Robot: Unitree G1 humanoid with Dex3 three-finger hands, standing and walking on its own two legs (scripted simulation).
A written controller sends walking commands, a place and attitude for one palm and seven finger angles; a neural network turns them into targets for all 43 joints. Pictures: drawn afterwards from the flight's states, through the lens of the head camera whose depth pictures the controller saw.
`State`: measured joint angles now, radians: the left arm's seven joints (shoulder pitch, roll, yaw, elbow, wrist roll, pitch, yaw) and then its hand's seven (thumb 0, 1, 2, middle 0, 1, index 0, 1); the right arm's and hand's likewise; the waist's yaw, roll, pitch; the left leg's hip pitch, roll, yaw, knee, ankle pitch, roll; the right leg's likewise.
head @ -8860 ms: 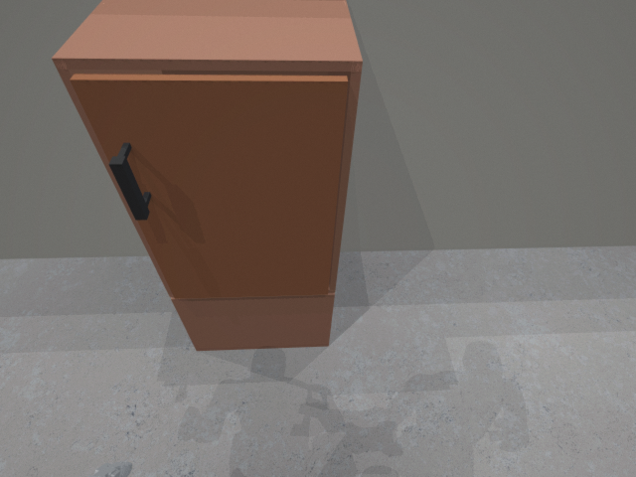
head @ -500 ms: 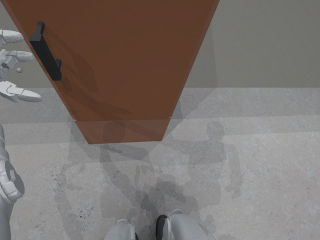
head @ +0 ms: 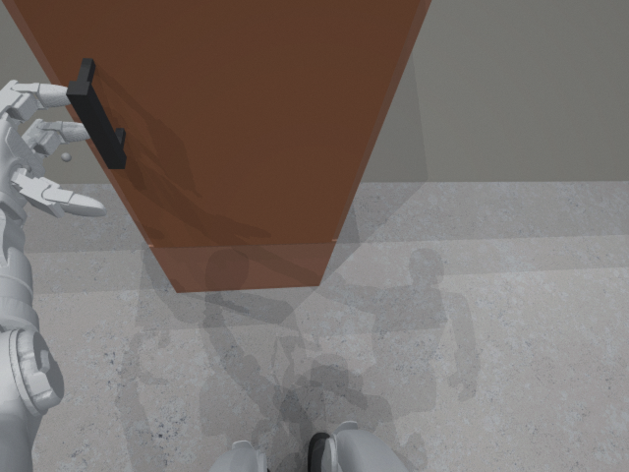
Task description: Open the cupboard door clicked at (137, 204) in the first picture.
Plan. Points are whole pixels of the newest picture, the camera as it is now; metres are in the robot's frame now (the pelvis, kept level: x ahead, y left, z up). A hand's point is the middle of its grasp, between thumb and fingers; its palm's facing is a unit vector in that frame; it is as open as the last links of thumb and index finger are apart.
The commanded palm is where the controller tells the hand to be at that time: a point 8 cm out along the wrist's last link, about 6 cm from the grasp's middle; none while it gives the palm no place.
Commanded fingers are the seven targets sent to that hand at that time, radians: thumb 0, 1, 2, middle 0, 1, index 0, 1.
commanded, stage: slide the fingers in behind the handle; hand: left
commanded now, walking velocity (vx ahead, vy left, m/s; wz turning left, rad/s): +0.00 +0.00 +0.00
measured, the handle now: (103, 117) +0.53 +0.24 +0.07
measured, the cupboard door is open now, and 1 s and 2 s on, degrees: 0 1 1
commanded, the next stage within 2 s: close the thumb around the handle in 1.18 s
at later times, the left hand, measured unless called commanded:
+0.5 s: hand (105, 152) +0.48 +0.23 +0.07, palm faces +0.01 -1.00 +0.00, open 14.0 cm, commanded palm +0.45 +0.27 +0.07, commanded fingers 0.00 -0.50 0.30 -0.30 -1.20 -0.30 -1.20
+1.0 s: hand (117, 160) +0.47 +0.21 +0.07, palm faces +0.06 -1.00 -0.03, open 14.1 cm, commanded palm +0.45 +0.25 +0.07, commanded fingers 0.00 -0.50 0.30 -0.30 -1.20 -0.30 -1.20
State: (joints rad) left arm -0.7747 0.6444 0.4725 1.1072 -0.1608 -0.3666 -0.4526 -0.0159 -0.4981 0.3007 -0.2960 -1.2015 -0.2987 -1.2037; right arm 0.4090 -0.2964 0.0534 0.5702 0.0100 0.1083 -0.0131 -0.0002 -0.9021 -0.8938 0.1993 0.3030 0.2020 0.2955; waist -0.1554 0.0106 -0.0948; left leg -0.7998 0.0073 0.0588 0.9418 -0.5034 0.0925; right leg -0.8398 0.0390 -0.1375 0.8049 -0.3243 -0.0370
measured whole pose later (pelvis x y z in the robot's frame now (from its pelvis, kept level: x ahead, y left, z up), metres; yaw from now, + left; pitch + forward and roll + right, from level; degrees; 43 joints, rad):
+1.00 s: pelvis -0.01 -0.01 +0.00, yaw +1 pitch +19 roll -3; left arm -0.81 0.51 0.36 1.14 -0.14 -0.43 -0.28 -0.02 -0.50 0.30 -0.28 -1.20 -0.26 -1.20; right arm 0.38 -0.28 0.05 0.61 0.01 0.06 0.00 0.00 -0.90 -0.89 0.20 0.30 0.20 0.30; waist -0.13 0.01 -0.09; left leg -0.78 -0.01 0.05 0.94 -0.49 0.08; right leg -0.83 0.02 -0.14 0.84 -0.33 -0.05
